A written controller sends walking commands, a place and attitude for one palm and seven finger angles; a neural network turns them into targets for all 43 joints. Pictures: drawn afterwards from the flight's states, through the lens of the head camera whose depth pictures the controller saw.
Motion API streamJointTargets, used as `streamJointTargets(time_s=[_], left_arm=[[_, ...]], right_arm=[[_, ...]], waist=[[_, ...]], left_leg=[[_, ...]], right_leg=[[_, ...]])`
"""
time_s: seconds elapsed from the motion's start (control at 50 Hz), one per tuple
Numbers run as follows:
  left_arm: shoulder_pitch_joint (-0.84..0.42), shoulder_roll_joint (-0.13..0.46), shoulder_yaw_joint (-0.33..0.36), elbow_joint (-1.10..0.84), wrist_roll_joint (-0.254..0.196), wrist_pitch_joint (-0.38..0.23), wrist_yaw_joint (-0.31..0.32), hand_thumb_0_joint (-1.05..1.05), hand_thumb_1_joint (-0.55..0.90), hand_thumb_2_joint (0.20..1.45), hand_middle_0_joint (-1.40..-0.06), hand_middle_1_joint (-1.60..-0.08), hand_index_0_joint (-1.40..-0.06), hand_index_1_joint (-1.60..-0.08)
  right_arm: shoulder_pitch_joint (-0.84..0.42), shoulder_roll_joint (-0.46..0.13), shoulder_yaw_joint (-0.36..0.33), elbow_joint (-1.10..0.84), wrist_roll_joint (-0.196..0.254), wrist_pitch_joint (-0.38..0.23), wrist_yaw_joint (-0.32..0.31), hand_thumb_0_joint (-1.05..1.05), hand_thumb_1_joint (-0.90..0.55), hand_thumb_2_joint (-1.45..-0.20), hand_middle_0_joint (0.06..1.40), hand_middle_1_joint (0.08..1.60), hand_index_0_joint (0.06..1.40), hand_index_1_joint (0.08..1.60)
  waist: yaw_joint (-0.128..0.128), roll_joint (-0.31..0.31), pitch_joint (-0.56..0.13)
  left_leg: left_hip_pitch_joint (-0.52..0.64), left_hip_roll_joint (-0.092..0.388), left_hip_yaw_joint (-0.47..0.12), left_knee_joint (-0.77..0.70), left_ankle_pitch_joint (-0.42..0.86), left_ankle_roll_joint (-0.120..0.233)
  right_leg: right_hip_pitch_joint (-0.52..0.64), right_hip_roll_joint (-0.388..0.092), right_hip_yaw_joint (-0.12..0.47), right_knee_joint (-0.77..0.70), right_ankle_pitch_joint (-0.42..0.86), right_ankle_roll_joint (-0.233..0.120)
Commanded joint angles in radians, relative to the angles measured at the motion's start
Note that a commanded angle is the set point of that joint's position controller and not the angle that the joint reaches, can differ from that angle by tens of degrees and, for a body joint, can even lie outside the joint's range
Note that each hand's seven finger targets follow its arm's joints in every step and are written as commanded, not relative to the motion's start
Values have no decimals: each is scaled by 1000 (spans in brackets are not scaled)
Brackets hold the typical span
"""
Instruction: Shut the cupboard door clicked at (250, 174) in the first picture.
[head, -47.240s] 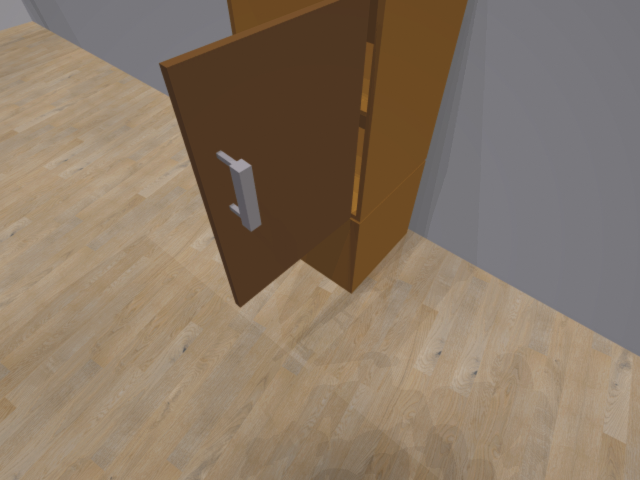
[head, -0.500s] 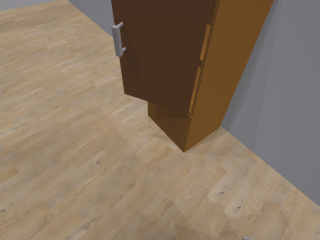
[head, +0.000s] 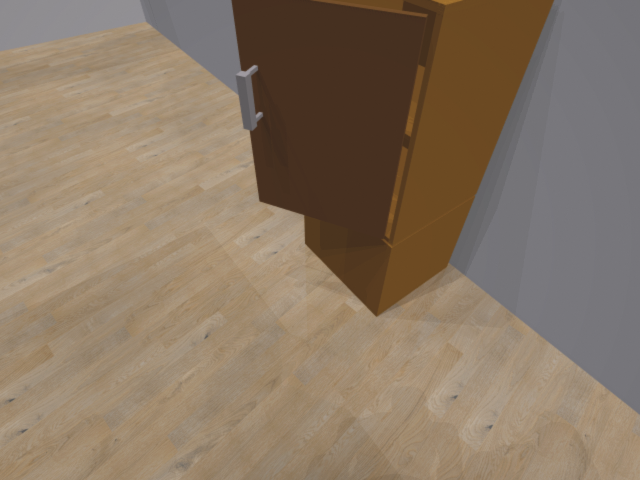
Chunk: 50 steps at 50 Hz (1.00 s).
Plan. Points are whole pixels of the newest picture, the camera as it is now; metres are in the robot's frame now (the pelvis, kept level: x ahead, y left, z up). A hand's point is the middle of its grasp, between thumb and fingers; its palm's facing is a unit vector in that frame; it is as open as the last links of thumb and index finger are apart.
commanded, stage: let the arm hang, fingers relaxed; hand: left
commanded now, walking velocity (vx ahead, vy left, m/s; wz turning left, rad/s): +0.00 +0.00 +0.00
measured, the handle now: (251, 97) +0.92 +0.21 +0.02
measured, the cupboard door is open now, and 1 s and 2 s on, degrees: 30 30 30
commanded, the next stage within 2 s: look to check the result in 0.32 s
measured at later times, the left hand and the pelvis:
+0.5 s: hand out of the picture +0.00 +0.19 -0.18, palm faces +0.01 -0.98 -0.21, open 7.3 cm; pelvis +0.00 +0.00 +0.00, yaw +0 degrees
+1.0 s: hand out of the picture +0.05 +0.21 -0.17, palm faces -0.01 -0.97 -0.26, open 7.3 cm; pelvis +0.02 +0.00 +0.00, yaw +0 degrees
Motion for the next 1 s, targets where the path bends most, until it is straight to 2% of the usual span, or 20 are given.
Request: streamJointTargets(time_s=[0.0, 0.22, 0.4, 0.44, 0.54, 0.6, 0.68, 0.8, 0.84, 0.94, 0.98], left_arm=[[54, 100, 17, -22, 6, -9, 7, 0, 900, 900, -200, -300, -200, -300], [40, 107, 24, -28, 8, -13, 7, 0, 900, 900, -200, -300, -200, -300], [10, 137, 28, -30, 8, -14, 3, 0, 900, 900, -200, -300, -200, -300], [10, 149, 30, -33, 9, -17, 2, 0, 900, 900, -200, -300, -200, -300], [-11, 175, 30, -35, 8, -19, 1, 0, 900, 900, -200, -300, -200, -300], [-31, 183, 31, -33, 7, -16, 0, 0, 900, 900, -200, -300, -200, -300], [-46, 198, 29, -34, 8, -18, -1, 0, 900, 900, -200, -300, -200, -300], [-71, 219, 31, -40, 7, -20, -3, 0, 900, 900, -200, -300, -200, -300], [-77, 230, 33, -41, 8, -23, -3, 0, 900, 900, -200, -300, -200, -300], [-91, 242, 34, -46, 8, -27, -3, 0, 900, 900, -200, -300, -200, -300], [-108, 243, 34, -46, 7, -26, -3, 0, 900, 900, -200, -300, -200, -300]], right_arm=[[42, -124, -27, -26, -5, -17, -14, 0, -900, -900, 200, 300, 200, 300], [28, -137, -32, -34, -6, -28, -16, 0, -900, -900, 200, 300, 200, 300], [6, -173, -37, -40, -5, -29, -15, 0, -900, -900, 200, 300, 200, 300], [-2, -185, -39, -45, -1, -30, -15, 0, -900, -900, 200, 300, 200, 300], [-20, -210, -40, -44, 0, -32, -14, 0, -900, -900, 200, 300, 200, 300], [-31, -213, -38, -40, -2, -31, -13, 0, -900, -900, 200, 300, 200, 300], [-50, -226, -40, -39, -2, -30, -10, 0, -900, -900, 200, 300, 200, 300], [-80, -248, -41, -44, -3, -33, -8, 0, -900, -900, 200, 300, 200, 300], [-88, -257, -41, -46, 0, -33, -8, 0, -900, -900, 200, 300, 200, 300], [-105, -268, -42, -49, 0, -36, -7, 0, -900, -900, 200, 300, 200, 300], [-111, -266, -42, -45, -2, -34, -7, 0, -900, -900, 200, 300, 200, 300]], waist=[[2, -23, 79], [2, 2, 58], [2, 4, 58], [5, -15, 40], [4, -21, 17], [2, -2, 36], [1, -26, 33], [2, -8, 10], [3, -27, 3], [2, -19, -19], [-1, -3, -12]], left_leg=[[25, 118, -144, -106, -64, -3], [42, 122, -148, -116, -24, -2], [56, 127, -152, -122, -10, -2], [74, 129, -151, -112, 16, 1], [93, 132, -151, -104, 65, 1], [80, 134, -154, -119, 42, -3], [88, 134, -153, -118, 46, -4], [106, 135, -152, -116, 79, -7], [117, 137, -153, -111, 105, -6], [136, 138, -153, -101, 161, -7], [128, 138, -150, -108, 148, -11]], right_leg=[[-142, -107, 98, -94, -11, -35], [-122, -108, 94, -89, 37, -32], [-114, -112, 93, -96, 42, -33], [-110, -112, 95, -99, 56, -34], [-91, -117, 99, -104, 79, -34], [-89, -119, 96, -107, 64, -32], [-88, -123, 100, -114, 68, -32], [-72, -128, 99, -119, 95, -29], [-70, -128, 101, -122, 114, -30], [-50, -135, 100, -125, 169, -30], [-44, -136, 101, -128, 161, -29]])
